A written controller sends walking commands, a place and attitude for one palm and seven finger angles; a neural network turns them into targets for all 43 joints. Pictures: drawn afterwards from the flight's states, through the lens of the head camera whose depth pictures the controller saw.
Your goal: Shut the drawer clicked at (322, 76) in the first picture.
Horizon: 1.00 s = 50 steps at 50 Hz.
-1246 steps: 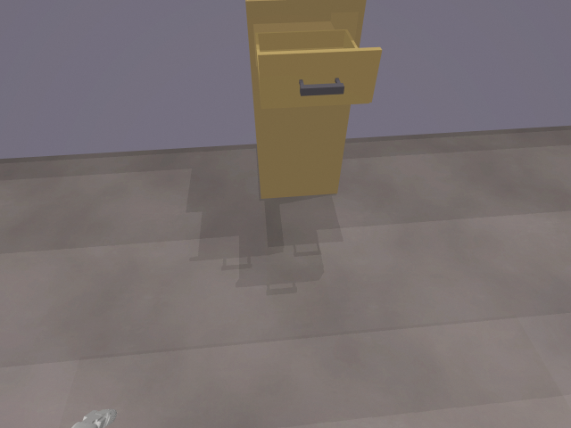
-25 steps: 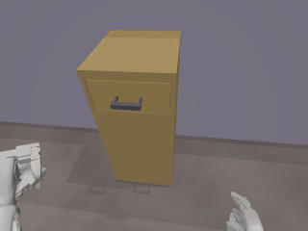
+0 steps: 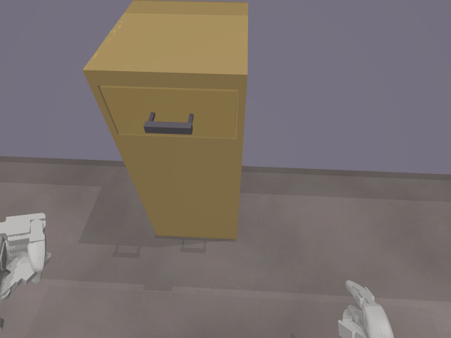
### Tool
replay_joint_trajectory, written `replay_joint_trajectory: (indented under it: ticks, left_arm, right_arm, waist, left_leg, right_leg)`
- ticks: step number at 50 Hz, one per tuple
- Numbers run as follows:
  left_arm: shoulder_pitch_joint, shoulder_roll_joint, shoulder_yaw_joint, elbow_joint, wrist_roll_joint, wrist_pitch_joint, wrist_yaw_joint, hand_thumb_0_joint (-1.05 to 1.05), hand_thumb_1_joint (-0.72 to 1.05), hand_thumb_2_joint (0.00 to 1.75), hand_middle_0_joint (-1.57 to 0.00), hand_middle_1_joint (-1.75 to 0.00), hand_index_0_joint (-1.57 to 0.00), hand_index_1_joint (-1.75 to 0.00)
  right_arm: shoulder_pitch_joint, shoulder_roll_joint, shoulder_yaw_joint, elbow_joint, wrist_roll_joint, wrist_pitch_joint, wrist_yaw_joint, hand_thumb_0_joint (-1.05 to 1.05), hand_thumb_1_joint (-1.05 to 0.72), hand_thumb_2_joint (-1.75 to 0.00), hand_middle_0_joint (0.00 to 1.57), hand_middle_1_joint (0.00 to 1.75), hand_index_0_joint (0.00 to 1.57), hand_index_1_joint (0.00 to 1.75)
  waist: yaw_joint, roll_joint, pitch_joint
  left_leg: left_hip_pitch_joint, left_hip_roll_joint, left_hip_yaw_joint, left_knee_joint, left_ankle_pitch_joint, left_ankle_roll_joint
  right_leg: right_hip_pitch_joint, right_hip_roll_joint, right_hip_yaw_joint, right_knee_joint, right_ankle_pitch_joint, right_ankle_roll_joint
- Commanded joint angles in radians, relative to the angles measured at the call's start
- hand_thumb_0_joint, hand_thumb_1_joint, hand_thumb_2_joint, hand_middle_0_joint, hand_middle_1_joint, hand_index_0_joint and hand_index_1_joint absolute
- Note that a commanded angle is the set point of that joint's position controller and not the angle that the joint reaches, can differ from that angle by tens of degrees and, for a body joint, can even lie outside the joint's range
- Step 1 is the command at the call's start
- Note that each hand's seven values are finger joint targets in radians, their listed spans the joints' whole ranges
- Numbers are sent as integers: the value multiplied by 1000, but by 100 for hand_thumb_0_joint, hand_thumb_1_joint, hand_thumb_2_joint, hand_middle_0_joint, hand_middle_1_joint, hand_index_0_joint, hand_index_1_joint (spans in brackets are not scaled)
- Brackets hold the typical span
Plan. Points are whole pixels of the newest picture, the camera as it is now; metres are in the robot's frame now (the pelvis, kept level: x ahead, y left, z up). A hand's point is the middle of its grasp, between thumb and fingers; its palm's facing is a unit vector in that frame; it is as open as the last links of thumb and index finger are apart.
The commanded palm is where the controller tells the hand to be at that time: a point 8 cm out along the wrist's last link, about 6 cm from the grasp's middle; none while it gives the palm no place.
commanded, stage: step back with the hand held close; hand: left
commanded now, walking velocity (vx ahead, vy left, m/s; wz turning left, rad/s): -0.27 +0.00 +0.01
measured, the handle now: (170, 122) +0.62 +0.18 -0.01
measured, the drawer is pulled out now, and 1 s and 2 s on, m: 0.00 0.00 0.00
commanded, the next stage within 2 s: stop stepping back and stand still in 1.00 s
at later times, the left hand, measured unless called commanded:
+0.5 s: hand (6, 305) +0.13 +0.24 +0.16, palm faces +0.37 -0.82 -0.44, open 3.2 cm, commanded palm +0.06 +0.29 +0.18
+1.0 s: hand out of the picture +0.03 +0.25 +0.18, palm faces +0.42 -0.80 -0.43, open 3.2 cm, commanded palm -0.03 +0.29 +0.18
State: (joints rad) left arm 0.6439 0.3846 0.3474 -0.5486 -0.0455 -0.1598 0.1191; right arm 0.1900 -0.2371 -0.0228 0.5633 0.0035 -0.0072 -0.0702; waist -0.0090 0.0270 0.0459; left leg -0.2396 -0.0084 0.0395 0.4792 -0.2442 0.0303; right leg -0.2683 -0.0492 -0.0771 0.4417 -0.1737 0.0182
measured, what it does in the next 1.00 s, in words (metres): walks backwards: right foot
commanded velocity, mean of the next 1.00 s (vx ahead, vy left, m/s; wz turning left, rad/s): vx -0.35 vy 0.00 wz -0.03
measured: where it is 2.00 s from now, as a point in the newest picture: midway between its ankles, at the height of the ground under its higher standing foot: outside the picture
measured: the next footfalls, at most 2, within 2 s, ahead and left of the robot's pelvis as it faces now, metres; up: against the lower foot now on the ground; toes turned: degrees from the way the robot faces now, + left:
right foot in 0.58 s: -0.04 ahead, -0.12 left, +0.00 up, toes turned +5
left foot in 1.02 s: -0.10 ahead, +0.11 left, +0.00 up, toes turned +2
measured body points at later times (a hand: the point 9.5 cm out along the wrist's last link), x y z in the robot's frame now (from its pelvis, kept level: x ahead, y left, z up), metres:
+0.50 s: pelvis -0.06 +0.01 -0.01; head -0.04 +0.03 +0.44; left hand +0.11 +0.29 +0.18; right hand +0.10 -0.24 -0.08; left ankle +0.01 +0.10 -0.74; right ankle +0.02 -0.13 -0.73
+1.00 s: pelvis -0.14 +0.00 -0.01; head -0.14 +0.03 +0.44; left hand +0.00 +0.29 +0.20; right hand +0.04 -0.24 -0.07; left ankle -0.14 +0.10 -0.72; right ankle -0.08 -0.13 -0.74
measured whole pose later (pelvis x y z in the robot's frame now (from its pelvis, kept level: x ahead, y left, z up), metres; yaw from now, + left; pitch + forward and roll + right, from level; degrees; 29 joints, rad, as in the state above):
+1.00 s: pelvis -0.14 +0.00 -0.01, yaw +3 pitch +2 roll -1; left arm 0.62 0.42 0.41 -0.61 -0.03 -0.27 0.14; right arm 0.19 -0.21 -0.02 0.60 -0.01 -0.02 -0.07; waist -0.01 -0.04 -0.05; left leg -0.42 -0.02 -0.02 0.74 -0.32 -0.01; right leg -0.37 0.03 0.04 0.51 -0.18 0.01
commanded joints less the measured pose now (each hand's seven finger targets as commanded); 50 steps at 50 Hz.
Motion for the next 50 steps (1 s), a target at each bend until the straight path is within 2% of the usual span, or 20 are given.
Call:
replay_joint_trajectory:
  ticks: [1,4,10,14,17,20,24,27,30,32,34,35,39,41,43,44,46,48,49,50]
  left_arm:
    - [3,156,150,-236,-6,-80,31,0,90,90,-140,-160,-140,-160]
    - [-16,146,144,-242,5,-88,29,0,90,90,-140,-160,-140,-160]
    - [-54,129,133,-220,20,-102,31,0,90,90,-140,-160,-140,-160]
    - [-74,158,144,-251,19,-109,39,0,90,90,-140,-160,-140,-160]
    - [-76,152,126,-252,9,-112,54,0,90,90,-140,-160,-140,-160]
    - [-78,164,134,-280,9,-117,63,0,90,90,-140,-160,-140,-160]
    - [-53,154,160,-268,38,-131,56,0,90,90,-140,-160,-140,-160]
    - [-10,174,182,-287,34,-146,48,0,90,90,-140,-160,-140,-160]
    - [24,160,181,-270,29,-167,32,0,90,90,-140,-160,-140,-160]
    - [2,162,165,-283,11,-176,19,0,90,90,-140,-160,-140,-160]
    - [-12,177,154,-324,0,-183,22,0,90,90,-140,-160,-140,-160]
    - [20,177,155,-313,-4,-177,21,0,90,90,-140,-160,-140,-160]
    - [46,218,211,-330,-8,-178,19,0,90,90,-140,-160,-140,-160]
    - [41,217,212,-302,-11,-178,17,0,90,90,-140,-160,-140,-160]
    - [4,214,191,-259,-16,-169,36,0,90,90,-140,-160,-140,-160]
    - [-32,210,193,-253,-17,-157,47,0,90,90,-140,-160,-140,-160]
    - [-49,171,167,-187,-2,-136,45,0,90,90,-140,-160,-140,-160]
    - [-56,153,140,-146,6,-131,38,0,90,90,-140,-160,-140,-160]
    - [-94,132,103,-165,0,-134,32,0,90,90,-140,-160,-140,-160]
    - [-106,143,113,-188,3,-153,33,0,90,90,-140,-160,-140,-160]
  right_arm:
    - [-103,-100,-36,-182,-1,-61,-19,0,-90,-90,20,30,20,30]
    - [-100,-111,-38,-183,-5,-74,-20,0,-90,-90,20,30,20,30]
    - [-87,-108,-35,-184,-1,-97,-17,0,-90,-90,20,30,20,30]
    - [-69,-105,-38,-173,-8,-102,-13,0,-90,-90,20,30,20,30]
    - [-58,-90,-30,-152,-9,-96,-15,0,-90,-90,20,30,20,30]
    - [-66,-99,-23,-151,-10,-95,-25,0,-90,-90,20,30,20,30]
    - [-103,-116,-33,-176,-7,-109,-29,0,-90,-90,20,30,20,30]
    - [-86,-103,-43,-180,-11,-130,-21,0,-90,-90,20,30,20,30]
    - [-93,-112,-42,-159,-20,-147,-12,0,-90,-90,20,30,20,30]
    - [-81,-115,-38,-128,-23,-143,-4,0,-90,-90,20,30,20,30]
    - [-58,-100,-38,-109,-19,-144,-1,0,-90,-90,20,30,20,30]
    - [-50,-102,-46,-109,-16,-142,-1,0,-90,-90,20,30,20,30]
    - [-88,-107,-50,-143,-16,-130,-4,0,-90,-90,20,30,20,30]
    - [-93,-96,-48,-154,-9,-118,-3,0,-90,-90,20,30,20,30]
    - [-86,-78,-63,-117,-4,-95,2,0,-90,-90,20,30,20,30]
    - [-94,-77,-69,-104,-13,-83,4,0,-90,-90,20,30,20,30]
    - [-97,-45,-47,-106,-14,-62,1,0,-90,-90,20,30,20,30]
    - [-115,-44,-20,-120,-15,-59,-13,0,-90,-90,20,30,20,30]
    - [-133,-63,-15,-119,-7,-63,-22,0,-90,-90,20,30,20,30]
    - [-131,-96,-23,-108,-6,-76,-30,0,-90,-90,20,30,20,30]
  waist:
    - [22,54,-180]
    - [23,105,-153]
    - [8,28,-85]
    - [0,-92,-97]
    - [-9,-128,-109]
    - [-15,5,-95]
    - [11,240,-97]
    - [15,106,-159]
    - [8,108,-124]
    - [2,72,-172]
    - [-3,52,-304]
    - [-3,47,-357]
    - [2,80,-292]
    - [-7,-16,-199]
    - [-8,-169,-137]
    - [1,-184,-126]
    - [-11,-208,-92]
    - [-15,-157,-28]
    - [-29,-46,2]
    - [-20,154,-13]
  left_leg:
    - [-127,99,-115,-120,244,14]
    - [-246,121,-139,-167,107,33]
    - [-408,113,-135,-159,-230,51]
    - [-266,41,-91,-2,-216,19]
    - [-81,12,-52,136,-159,-10]
    - [-107,45,-109,-2,-190,0]
    - [-577,238,-357,-354,-455,92]
    - [-422,215,-282,-192,-132,97]
    - [-440,174,-251,-162,-120,83]
    - [-269,139,-195,-99,104,46]
    - [-7,114,-135,-18,430,15]
    - [69,117,-121,1,484,13]
    - [-131,138,-161,-78,79,36]
    - [-181,74,-123,7,-166,11]
    - [-10,-25,-63,413,-134,-57]
    - [-3,-20,-93,582,-164,-59]
    - [-58,25,-110,547,-153,-44]
    - [-50,35,-84,177,-94,-34]
    - [-58,31,-75,-71,4,-38]
    - [-139,129,-153,-225,139,-7]
  right_leg:
    - [211,3,54,66,222,-8]
    - [256,23,56,126,170,-4]
    - [254,1,109,106,64,-8]
    - [58,-71,192,-85,-147,-44]
    - [-161,-137,188,-186,-334,-75]
    - [-153,-62,111,-113,-337,-40]
    - [278,111,62,346,-94,8]
    - [226,100,108,274,7,-2]
    - [252,89,130,156,97,-6]
    - [155,60,156,103,215,-16]
    - [61,35,153,87,376,-9]
    - [40,43,139,90,344,3]
    - [100,64,156,78,112,-2]
    - [-16,-5,245,-39,-70,-39]
    - [-375,-232,438,-296,-410,-157]
    - [-441,-282,454,-319,-381,-196]
    - [-370,-235,319,-237,-138,-172]
    - [-288,-106,199,-120,11,-95]
    - [-232,-50,150,-8,35,-56]
    - [-117,40,125,168,32,-24]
